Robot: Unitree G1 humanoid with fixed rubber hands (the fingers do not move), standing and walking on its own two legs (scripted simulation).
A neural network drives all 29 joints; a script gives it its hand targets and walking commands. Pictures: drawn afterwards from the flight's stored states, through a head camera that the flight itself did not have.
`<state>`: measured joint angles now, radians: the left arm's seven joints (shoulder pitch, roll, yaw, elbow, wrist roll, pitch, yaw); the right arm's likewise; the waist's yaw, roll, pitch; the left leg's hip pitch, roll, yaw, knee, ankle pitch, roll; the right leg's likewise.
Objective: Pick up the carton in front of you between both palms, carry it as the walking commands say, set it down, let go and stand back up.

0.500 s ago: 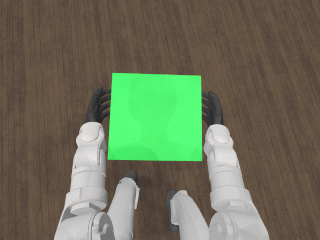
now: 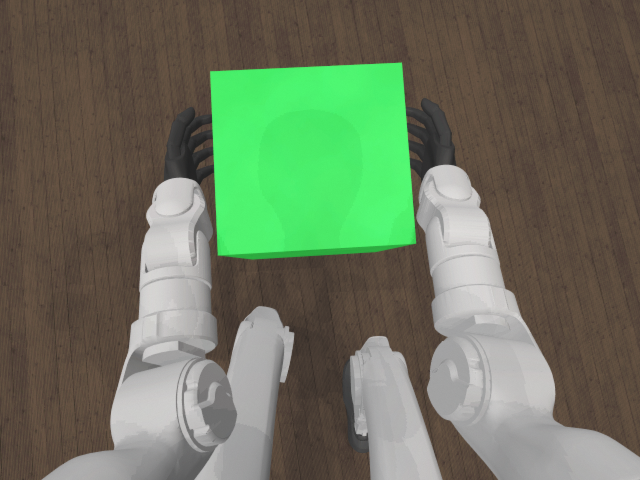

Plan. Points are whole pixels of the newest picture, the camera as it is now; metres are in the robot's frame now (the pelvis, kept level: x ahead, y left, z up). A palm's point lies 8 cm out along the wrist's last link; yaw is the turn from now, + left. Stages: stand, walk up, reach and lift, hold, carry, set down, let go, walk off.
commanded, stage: set down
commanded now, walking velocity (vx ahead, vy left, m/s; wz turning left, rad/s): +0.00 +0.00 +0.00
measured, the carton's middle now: (311, 181) +0.47 +0.08 -0.16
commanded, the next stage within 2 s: none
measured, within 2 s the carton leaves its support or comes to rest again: rests again in 1.46 s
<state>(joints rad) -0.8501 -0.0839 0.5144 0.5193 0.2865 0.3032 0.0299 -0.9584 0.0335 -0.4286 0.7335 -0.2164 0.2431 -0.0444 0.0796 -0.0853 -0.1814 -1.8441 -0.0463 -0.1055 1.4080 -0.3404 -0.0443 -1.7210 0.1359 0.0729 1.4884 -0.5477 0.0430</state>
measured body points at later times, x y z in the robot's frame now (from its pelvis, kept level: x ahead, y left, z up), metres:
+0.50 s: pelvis -0.02 -0.01 -0.11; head +0.30 +0.03 +0.19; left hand +0.44 +0.25 -0.24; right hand +0.53 -0.04 -0.24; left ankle +0.12 +0.13 -0.54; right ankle +0.05 -0.13 -0.54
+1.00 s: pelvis -0.02 -0.01 -0.17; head +0.34 +0.01 +0.09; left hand +0.45 +0.26 -0.34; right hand +0.55 -0.03 -0.34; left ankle +0.12 +0.13 -0.54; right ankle +0.05 -0.13 -0.54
